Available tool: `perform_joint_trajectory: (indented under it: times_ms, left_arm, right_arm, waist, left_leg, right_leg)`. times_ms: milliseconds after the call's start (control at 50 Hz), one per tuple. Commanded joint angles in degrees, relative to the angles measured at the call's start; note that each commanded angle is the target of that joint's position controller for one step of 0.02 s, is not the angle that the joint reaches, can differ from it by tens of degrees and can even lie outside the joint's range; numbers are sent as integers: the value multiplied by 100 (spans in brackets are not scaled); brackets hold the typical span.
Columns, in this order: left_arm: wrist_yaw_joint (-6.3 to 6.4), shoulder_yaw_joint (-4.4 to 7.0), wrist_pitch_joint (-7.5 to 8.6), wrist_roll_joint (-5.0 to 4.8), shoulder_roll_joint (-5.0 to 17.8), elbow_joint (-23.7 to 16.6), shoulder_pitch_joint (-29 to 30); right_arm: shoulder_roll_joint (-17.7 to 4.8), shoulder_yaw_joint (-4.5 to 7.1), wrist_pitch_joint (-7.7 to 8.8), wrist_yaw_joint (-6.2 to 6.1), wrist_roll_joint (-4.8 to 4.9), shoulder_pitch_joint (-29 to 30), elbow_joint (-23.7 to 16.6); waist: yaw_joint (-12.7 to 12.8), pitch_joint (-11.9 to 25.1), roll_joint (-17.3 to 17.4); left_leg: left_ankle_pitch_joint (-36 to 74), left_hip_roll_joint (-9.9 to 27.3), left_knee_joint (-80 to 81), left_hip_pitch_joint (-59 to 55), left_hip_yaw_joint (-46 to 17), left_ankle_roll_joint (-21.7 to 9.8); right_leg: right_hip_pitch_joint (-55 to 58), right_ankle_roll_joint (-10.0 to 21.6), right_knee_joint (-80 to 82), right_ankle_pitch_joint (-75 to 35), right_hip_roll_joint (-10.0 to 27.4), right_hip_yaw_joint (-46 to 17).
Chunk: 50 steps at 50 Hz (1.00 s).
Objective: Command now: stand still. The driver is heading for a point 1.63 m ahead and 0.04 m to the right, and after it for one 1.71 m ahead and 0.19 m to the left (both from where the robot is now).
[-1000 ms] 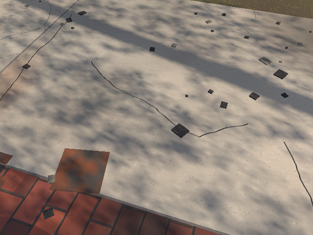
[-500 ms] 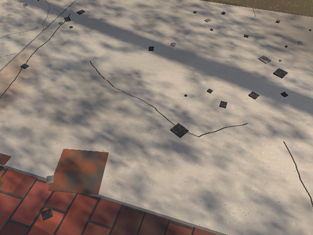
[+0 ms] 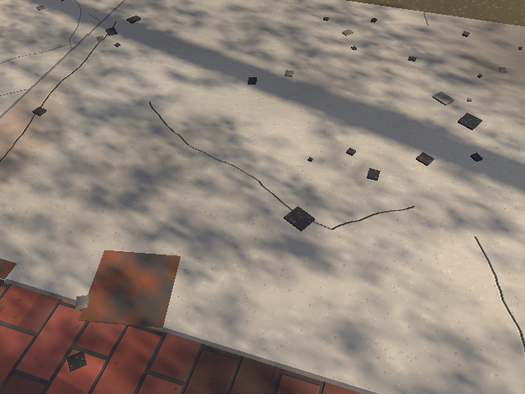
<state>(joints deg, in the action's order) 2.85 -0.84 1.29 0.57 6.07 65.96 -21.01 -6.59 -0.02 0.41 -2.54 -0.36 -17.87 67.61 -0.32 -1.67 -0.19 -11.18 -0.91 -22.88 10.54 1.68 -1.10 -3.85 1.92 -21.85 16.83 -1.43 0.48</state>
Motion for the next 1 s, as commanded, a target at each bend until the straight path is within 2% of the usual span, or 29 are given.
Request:
perform_joint_trajectory:
  times_ms: [20, 460, 480, 500, 540, 560, 580, 600, 620, 640, 680, 740, 760, 780, 800, 820, 840, 860, 880, 900, 940, 1000]
  left_arm:
    - [10, 47, 14, -1, 357, 9, -577]
    - [5, 43, 39, -4, 339, -13, -635]
    - [3, 38, 38, 4, 322, 0, -684]
    - [0, 65, 27, 14, 381, 2, -714]
    - [-16, 194, -27, 15, 662, -15, -845]
    - [-29, 255, -53, 12, 783, -3, -1028]
    - [-39, 304, -65, 8, 866, 16, -1174]
    - [-47, 329, -50, 19, 864, 24, -1250]
    - [-57, 340, -12, 67, 842, 28, -1310]
    - [-67, 359, 40, 113, 868, 21, -1329]
    - [-83, 387, 145, 119, 910, -38, -1218]
    - [-102, 411, 254, 78, 986, -147, -928]
    - [-115, 416, 269, 29, 1015, -203, -707]
    - [-136, 410, 293, 12, 1015, -251, -576]
    - [-174, 366, 351, 37, 921, -278, -574]
    - [-235, 244, 388, -16, 516, -541, -442]
    - [-282, 301, 388, 80, 631, -682, -459]
    - [-323, 325, 347, 164, 668, -745, -251]
    - [-379, 303, 370, 152, 584, -785, -64]
    - [-409, 305, 390, 104, 503, -780, -46]
    - [-441, 347, 304, 144, 528, -737, -177]
    - [-472, 404, 179, 128, 598, -875, 181]
  right_arm:
    - [-364, 44, 11, -11, 1, -469, -4]
    - [-339, 30, 6, -14, 7, -528, 9]
    - [-308, 20, 2, -11, 0, -547, 19]
    - [-332, 32, -8, -6, -11, -505, -2]
    - [-384, 83, -28, 38, -50, -360, -130]
    - [-356, 92, -25, 81, -99, -191, -249]
    - [-279, 78, -2, 124, -164, 2, -401]
    - [-249, 75, 45, 162, -199, 217, -560]
    - [-309, 100, 104, 194, -186, 403, -710]
    - [-380, 133, 166, 226, -175, 510, -831]
    - [-467, 189, 291, 294, -126, 603, -1009]
    - [-486, 263, 364, 371, -41, 491, -1150]
    - [-410, 276, 369, 381, -15, 93, -1054]
    - [-436, 337, 370, 364, 7, -535, -821]
    - [-645, 452, 399, 311, -6, -1295, -576]
    - [-1263, 608, 433, 232, -103, -2159, -488]
    - [-1408, 625, 346, 251, -86, -2479, -308]
    - [-1204, 545, 297, 238, -97, -1645, -502]
    - [-1034, 489, 325, 266, -79, -996, -741]
    - [-976, 446, 375, 278, -72, -661, -848]
    - [-700, 324, 480, 250, -54, -636, -815]
    - [-696, 259, 567, 200, -31, -1144, -608]
  waist:
    - [-2, -390, -22]
    - [-1, -408, -22]
    - [16, -305, -29]
    - [40, -363, -72]
    - [147, -597, -455]
    - [263, -868, -674]
    - [351, -1187, -798]
    - [413, -1412, -818]
    - [443, -1494, -755]
    - [429, -1473, -656]
    - [331, -1282, -496]
    - [83, -978, -571]
    - [-178, -880, -537]
    - [-451, -691, -365]
    - [-762, -313, 45]
    - [-1078, 121, 1443]
    - [-911, 149, 1730]
    - [-431, -378, 860]
    - [-255, -653, 303]
    - [-60, -667, 121]
    - [134, -514, 207]
    - [144, -500, 339]
  left_leg:
    - [875, 604, 265, -216, -581, -138]
    - [909, 622, 216, -215, -542, -93]
    - [572, 571, 231, -243, -512, -101]
    - [111, 467, 147, -152, -443, -118]
    - [-1213, 75, -510, 440, -81, -191]
    - [-1564, -69, -983, 1043, 118, -193]
    - [-1599, -62, -1391, 1557, 317, -205]
    - [-1453, 126, -1794, 1890, 312, -233]
    - [-1494, 261, -2149, 2239, 221, -258]
    - [-1542, 370, -2390, 2582, 122, -278]
    - [-1410, 476, -2255, 2723, 51, -294]
    - [-951, 285, -1501, 1648, 267, -320]
    - [-525, 127, -1046, 756, 453, -336]
    - [-337, -158, -708, -347, 612, -334]
    - [-422, -69, -470, -1508, 346, -373]
    - [-2084, 1489, 741, -2304, -2018, -782]
    - [-2695, 2258, 1565, -2179, -3970, -1185]
    - [-3089, 2236, 1500, -1477, -3623, -1148]
    - [-2504, 2068, 1540, -889, -3039, -1074]
    - [-1721, 1815, 1615, -580, -2426, -980]
    - [-463, 1434, 1630, -486, -1560, -842]
    - [1095, 1276, 1548, -810, -932, -838]
  right_leg:
    - [-624, 130, 447, -1088, 665, -522]
    - [-565, 150, 464, -1285, 668, -529]
    - [-522, 173, 546, -829, 627, -531]
    - [-559, 226, 618, -213, 575, -567]
    - [-631, 520, 850, 1685, 687, -995]
    - [-591, 740, 1148, 2544, 1007, -1484]
    - [-571, 973, 1414, 3048, 1425, -1952]
    - [-612, 1163, 1573, 3053, 1733, -2280]
    - [-492, 1289, 1646, 2729, 1895, -2443]
    - [-215, 1357, 1628, 2277, 1964, -2452]
    - [177, 1295, 1491, 1367, 1883, -2116]
    - [-191, 1073, 1173, 380, 1599, -1440]
    - [-699, 952, 912, 150, 1435, -1125]
    - [-1244, 818, 393, -377, 1183, -820]
    - [-1761, 654, -644, -915, 846, -404]
    - [-2734, 281, -2738, -139, 96, 387]
    - [-3446, 307, -4129, 1387, -230, 174]
    - [-3645, 423, -4794, 935, 273, -166]
    - [-3578, 454, -4769, 302, 480, -231]
    - [-3337, 436, -4551, -93, 618, -229]
    - [-3031, 316, -4250, -356, 690, -104]
    - [-3382, 204, -4000, -620, 629, 152]
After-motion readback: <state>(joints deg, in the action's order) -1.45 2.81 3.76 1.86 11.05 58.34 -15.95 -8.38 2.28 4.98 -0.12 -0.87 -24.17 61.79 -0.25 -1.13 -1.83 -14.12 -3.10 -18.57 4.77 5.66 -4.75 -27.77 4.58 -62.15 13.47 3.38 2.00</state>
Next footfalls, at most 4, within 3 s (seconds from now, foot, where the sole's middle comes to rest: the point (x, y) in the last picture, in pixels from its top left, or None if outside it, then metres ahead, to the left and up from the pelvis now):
0.80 left None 0.16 0.13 -0.78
1.30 right None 0.51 -0.02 -0.78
1.86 left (226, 287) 0.83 0.14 -0.78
2.42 right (281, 206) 1.14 -0.03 -0.78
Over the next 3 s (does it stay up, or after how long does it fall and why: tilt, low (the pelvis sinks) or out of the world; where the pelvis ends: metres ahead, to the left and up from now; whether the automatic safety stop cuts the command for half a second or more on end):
stays up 1.29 0.06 -0.02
